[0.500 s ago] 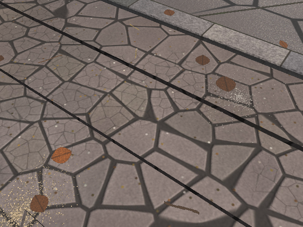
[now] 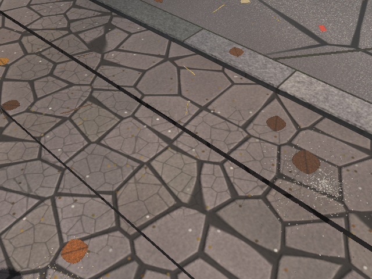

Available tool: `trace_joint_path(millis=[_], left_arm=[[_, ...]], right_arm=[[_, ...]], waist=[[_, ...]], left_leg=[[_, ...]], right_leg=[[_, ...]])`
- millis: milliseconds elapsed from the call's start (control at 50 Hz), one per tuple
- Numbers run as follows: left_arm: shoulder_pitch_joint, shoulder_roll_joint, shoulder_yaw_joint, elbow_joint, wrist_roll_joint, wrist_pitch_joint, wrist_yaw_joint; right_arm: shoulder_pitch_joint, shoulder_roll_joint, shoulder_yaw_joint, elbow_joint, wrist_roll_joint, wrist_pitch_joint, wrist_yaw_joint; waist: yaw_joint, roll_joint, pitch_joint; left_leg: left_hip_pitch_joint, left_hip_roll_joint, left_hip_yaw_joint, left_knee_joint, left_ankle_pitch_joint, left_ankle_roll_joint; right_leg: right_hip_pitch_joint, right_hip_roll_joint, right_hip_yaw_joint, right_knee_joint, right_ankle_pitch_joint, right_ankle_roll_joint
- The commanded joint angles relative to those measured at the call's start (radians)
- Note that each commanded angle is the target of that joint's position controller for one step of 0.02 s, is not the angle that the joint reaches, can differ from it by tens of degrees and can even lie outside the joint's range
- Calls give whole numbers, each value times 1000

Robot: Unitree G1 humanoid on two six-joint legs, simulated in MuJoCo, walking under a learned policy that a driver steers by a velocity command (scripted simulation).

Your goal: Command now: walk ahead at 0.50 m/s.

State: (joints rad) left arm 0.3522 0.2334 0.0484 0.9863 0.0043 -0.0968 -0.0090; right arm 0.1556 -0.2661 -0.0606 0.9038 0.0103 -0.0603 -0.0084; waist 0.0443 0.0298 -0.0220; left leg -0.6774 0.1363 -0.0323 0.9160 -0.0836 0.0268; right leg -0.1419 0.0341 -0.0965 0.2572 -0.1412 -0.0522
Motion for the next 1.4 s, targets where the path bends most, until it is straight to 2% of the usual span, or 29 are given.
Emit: trace_joint_path(millis=[20, 160, 220, 240, 260, 280, 300, 340, 400, 500, 580, 640, 760, 800, 840, 860, 900, 960, 1040, 1120, 1160, 1200, 1220, 1240, 1260, 1280, 1300, 1340, 1400], left_arm=[[-31, 169, 32, -61, -9, -12, 18], [22, 191, 51, -23, -31, 9, 23], [-30, 188, 51, -29, -29, 30, 27], [-13, 152, 37, -35, -17, 35, 29], [41, 83, 10, -63, 22, 27, 28], [140, 21, -7, -36, 2, 8, 25], [90, 127, 18, -28, -22, -4, 23], [-36, 134, 23, -51, -29, 4, 29], [-29, 94, 26, -48, -12, 45, 41], [-88, 64, 11, -54, -5, 74, 49], [-234, 109, 21, -97, -18, 86, 43], [-309, 117, 28, -120, -22, 55, 32], [-261, 68, 24, -64, -28, 8, 7], [-128, 137, 55, -4, -30, 13, 13], [114, 277, 102, 63, -23, 39, 29], [119, 227, 87, 52, -8, 32, 29], [-39, 135, 57, -5, -1, 15, 25], [-83, 99, 42, -13, -1, 17, 21], [-65, 158, 55, -13, 2, 13, 33], [-23, 184, 68, 8, -19, 5, 38], [-25, 189, 73, 18, -22, 14, 39], [-16, 160, 62, 19, -15, 29, 37], [35, 111, 46, 18, -14, 32, 31], [71, 42, 16, 15, 5, 34, 16], [33, 25, 17, 4, -14, 28, 7], [-101, 69, 34, -71, -65, 31, 18], [-166, 104, 40, -118, -83, 34, 33], [-107, 98, 52, -101, -49, 55, 43], [-79, 61, 57, -97, -39, 86, 39]], right_arm=[[-47, -33, -5, -48, 1, -12, 7], [-163, -54, 1, -88, 10, -26, 34], [3, -109, -29, -43, -6, -38, 34], [151, -174, -55, 1, -14, -43, 28], [247, -275, -72, 12, -30, -38, 21], [269, -270, -65, 23, -24, -30, 27], [233, -190, -44, 9, -11, -33, 31], [79, -121, -19, -19, -15, -37, 33], [15, -57, 5, -3, -39, -41, 29], [-21, -100, 4, 19, -35, -28, 5], [69, -169, -22, 51, -6, -1, -3], [129, -155, -27, 66, -2, 0, -17], [104, -152, -35, 50, 18, 20, -16], [83, -131, -27, 33, 20, 21, -9], [-21, -41, -2, -32, 5, -6, 10], [-72, -73, -10, -38, 7, -19, 16], [-61, -89, -14, -24, 40, -23, 37], [-83, -77, -19, -8, 9, -13, 40], [-173, -24, 2, -21, 7, -3, 42], [-233, -50, -2, -40, 15, 10, 42], [-211, -69, -13, -41, 19, 9, 45], [7, -122, -55, 30, 18, 6, 41], [160, -149, -77, 75, 26, 2, 40], [304, -181, -86, 107, 37, 10, 33], [348, -149, -64, 123, 33, 13, 29], [248, -161, -58, 127, 28, 4, 36], [110, -137, -45, 97, 19, -12, 37], [-35, -33, -16, 90, -11, -29, 38], [-16, -38, -15, 108, -17, -30, 18]], waist=[[-26, -94, 56], [3, -113, 98], [-99, -104, 18], [-146, -50, -95], [-126, 178, -222], [-98, 352, -338], [-116, 184, -296], [-70, 29, -150], [-7, 57, -105], [0, 68, -101], [-83, 78, -4], [-110, 52, 63], [-51, 19, 26], [7, -28, -85], [95, -261, -177], [106, -211, -110], [28, -140, 0], [-12, -132, 70], [-18, -154, 109], [-26, -152, 132], [-56, -160, 117], [-159, -129, -6], [-199, -50, -134], [-218, 119, -287], [-214, 119, -338], [-184, 73, -174], [-137, 71, -53], [-43, 109, 17], [-7, 94, 34]], left_leg=[[-5, -3, 5, -154, 106, -23], [63, -34, 25, -367, 42, 6], [313, -104, 83, -446, 17, 53], [540, -68, 46, -439, 161, 83], [823, 155, -236, -406, 458, 172], [990, 298, -546, -531, 519, 314], [909, 258, -466, -527, 518, 287], [693, 174, -223, -539, 552, 216], [487, 115, -106, -614, 603, 200], [441, 73, 4, -631, 635, 195], [496, 136, -167, -776, -211, 217], [638, 181, -265, -811, -355, 216], [627, 78, -118, -706, -164, 167], [498, 9, -37, -534, 89, 111], [22, -153, 128, -103, -161, -2], [-140, -140, 50, 118, -458, -11], [-196, -37, -11, 197, -359, 7], [-94, -29, 37, 96, -155, -37], [111, -72, 80, -188, 9, -63], [171, -67, 65, -307, 24, -26], [209, -66, 63, -338, -30, -2], [545, -146, 142, -333, -119, 30], [897, -99, 74, -318, -120, 64], [1181, 137, -253, -386, -361, 121], [1143, 218, -462, -510, -476, 122], [940, 261, -534, -700, -583, 100], [784, 265, -475, -729, -545, 100], [544, 173, -197, -728, -328, 42], [471, 156, -52, -777, -269, 36]], right_leg=[[-19, -266, 180, -183, -7, -159], [108, -313, 144, -102, 6, -127], [115, -262, 102, 137, 348, -71], [39, -189, 48, 363, 370, -26], [-224, -65, 3, 717, -22, 41], [-457, 55, 98, 977, -499, 85], [-499, -3, 212, 1083, -493, 74], [-511, -102, 162, 1008, -356, 59], [-331, -143, 153, 860, -234, 60], [-210, -121, 120, 538, -103, 81], [-333, -125, 110, 462, -136, 54], [-485, -142, 130, 424, -173, 24], [-237, -70, 23, 166, -82, 9], [104, -81, 64, 104, 40, -25], [523, -345, 438, 59, 53, -178], [490, -431, 569, -5, 14, -244], [358, -364, 416, -23, -55, -196], [180, -276, 272, -111, -52, -151], [1, -229, 157, -135, -15, -136], [51, -293, 157, -137, 1, -128], [115, -315, 152, -83, 95, -114], [27, -245, 85, 211, 391, -92], [-202, -184, 54, 497, 397, -49], [-457, -99, 58, 846, -255, -7], [-526, -32, 233, 1028, -559, -25], [-617, -37, 232, 1095, -472, -30], [-644, -94, 205, 1091, -363, -36], [-509, -177, 182, 1041, -222, -36], [-510, -172, 163, 1069, -157, -34]])
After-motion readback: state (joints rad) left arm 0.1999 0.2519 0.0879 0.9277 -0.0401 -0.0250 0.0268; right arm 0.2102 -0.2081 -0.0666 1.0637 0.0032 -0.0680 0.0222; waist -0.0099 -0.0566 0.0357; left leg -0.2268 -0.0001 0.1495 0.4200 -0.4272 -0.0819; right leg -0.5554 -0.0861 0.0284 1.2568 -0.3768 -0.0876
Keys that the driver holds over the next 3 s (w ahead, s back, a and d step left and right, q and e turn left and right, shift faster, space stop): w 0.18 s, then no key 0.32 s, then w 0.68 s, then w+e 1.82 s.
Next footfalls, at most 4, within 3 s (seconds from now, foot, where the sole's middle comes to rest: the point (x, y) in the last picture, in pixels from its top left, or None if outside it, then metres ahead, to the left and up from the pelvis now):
0.24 left None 0.29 0.17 -0.79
0.74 right None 0.34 -0.07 -0.77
1.18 left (147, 249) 0.63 0.21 -0.76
1.80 right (212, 207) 0.81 -0.03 -0.76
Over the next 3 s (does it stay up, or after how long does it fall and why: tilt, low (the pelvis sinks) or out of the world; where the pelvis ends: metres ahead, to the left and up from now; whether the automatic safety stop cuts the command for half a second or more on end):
stays up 1.25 -0.31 0.06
